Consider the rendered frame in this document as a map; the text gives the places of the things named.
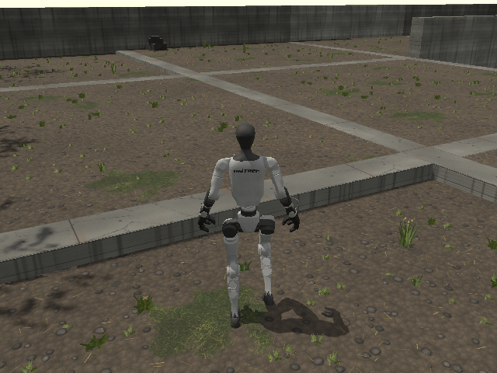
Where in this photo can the left robot upper arm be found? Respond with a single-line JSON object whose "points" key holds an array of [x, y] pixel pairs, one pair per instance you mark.
{"points": [[217, 178]]}

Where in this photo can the left robot hand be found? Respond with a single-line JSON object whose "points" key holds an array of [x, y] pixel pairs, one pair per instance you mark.
{"points": [[205, 220]]}

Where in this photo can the right robot forearm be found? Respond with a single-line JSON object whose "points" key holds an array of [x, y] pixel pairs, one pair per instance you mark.
{"points": [[288, 205]]}

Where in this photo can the robot right shin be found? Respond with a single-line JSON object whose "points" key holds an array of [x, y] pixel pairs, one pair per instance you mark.
{"points": [[267, 268]]}

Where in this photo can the robot shin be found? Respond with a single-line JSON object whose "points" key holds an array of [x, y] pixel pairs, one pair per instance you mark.
{"points": [[233, 291], [267, 268]]}

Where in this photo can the robot left shin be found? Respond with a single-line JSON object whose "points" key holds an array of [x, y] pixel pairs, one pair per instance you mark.
{"points": [[233, 291]]}

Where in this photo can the right robot upper arm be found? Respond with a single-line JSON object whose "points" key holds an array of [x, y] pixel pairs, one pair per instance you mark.
{"points": [[276, 176]]}

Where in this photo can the right robot hand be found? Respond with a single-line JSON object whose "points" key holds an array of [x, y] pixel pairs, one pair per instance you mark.
{"points": [[294, 220]]}

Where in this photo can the left robot forearm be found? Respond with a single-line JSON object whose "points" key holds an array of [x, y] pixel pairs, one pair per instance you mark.
{"points": [[206, 206]]}

